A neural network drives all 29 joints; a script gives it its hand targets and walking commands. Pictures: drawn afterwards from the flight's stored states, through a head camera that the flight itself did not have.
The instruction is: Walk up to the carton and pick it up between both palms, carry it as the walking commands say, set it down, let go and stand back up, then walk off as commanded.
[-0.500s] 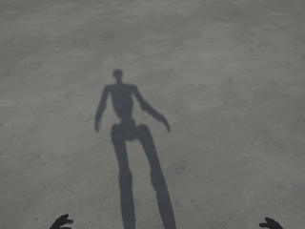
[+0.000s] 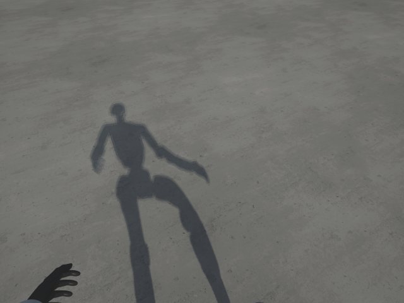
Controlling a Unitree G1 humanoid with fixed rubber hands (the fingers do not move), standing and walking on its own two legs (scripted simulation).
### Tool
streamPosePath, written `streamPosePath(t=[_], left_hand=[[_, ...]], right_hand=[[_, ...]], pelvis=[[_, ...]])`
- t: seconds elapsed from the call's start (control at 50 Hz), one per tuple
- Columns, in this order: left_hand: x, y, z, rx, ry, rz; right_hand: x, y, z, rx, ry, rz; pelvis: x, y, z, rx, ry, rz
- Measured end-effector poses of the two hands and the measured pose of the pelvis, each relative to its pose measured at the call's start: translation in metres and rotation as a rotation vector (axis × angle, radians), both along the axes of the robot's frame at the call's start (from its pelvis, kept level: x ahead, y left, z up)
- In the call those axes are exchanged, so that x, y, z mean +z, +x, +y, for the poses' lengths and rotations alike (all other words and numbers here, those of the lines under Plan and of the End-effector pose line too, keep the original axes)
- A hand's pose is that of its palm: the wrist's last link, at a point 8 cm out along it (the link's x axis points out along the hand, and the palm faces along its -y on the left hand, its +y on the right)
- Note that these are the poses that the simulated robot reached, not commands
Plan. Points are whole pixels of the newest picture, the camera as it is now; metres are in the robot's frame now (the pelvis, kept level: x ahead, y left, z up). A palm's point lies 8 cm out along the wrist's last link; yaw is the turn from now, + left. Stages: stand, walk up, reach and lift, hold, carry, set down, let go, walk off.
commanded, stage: walk up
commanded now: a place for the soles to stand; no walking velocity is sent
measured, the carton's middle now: out of the picture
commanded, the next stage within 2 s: none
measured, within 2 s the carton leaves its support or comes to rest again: neither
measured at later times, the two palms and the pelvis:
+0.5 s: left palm (155, 216) +0.35 +0.16 -0.07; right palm out of the picture +0.24 -0.53 -0.06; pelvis +0.20 -0.17 +0.00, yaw -11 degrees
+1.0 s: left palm (240, 112) +0.80 -0.09 -0.07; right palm out of the picture +0.28 -0.60 -0.03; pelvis +0.47 -0.27 +0.01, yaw -23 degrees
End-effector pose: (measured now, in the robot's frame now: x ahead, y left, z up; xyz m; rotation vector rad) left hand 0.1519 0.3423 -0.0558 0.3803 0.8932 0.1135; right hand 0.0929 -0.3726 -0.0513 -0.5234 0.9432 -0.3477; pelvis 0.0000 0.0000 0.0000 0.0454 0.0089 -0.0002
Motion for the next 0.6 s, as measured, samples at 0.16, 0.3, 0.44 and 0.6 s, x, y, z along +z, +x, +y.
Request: streamPosePath(t=[0.16, 0.3, 0.44, 0.6], left_hand=[[0.036, 0.149, -0.079, -0.142, 0.013, -0.168], [0.005, 0.192, -0.16, -0.14, 0.036, -0.123], [-0.011, 0.181, -0.183, -0.07, 0.007, 0.034], [-0.03, 0.286, -0.197, -0.123, -0.013, 0.024]], right_hand=[[0.007, -0.034, -0.105, -0.164, -0.076, 0.061], [-0.034, 0.019, -0.156, -0.166, 0.007, 0.1], [-0.026, 0.106, -0.152, -0.077, 0.096, 0.097], [0.016, 0.209, -0.184, -0.11, 0.0, -0.029]], pelvis=[[-0.009, 0.059, -0.067, -0.1, -0.011, -0.008], [-0.026, 0.108, -0.131, -0.153, -0.038, 0.01], [-0.003, 0.168, -0.162, -0.175, -0.068, -0.001], [-0.006, 0.265, -0.184, -0.207, -0.07, -0.018]])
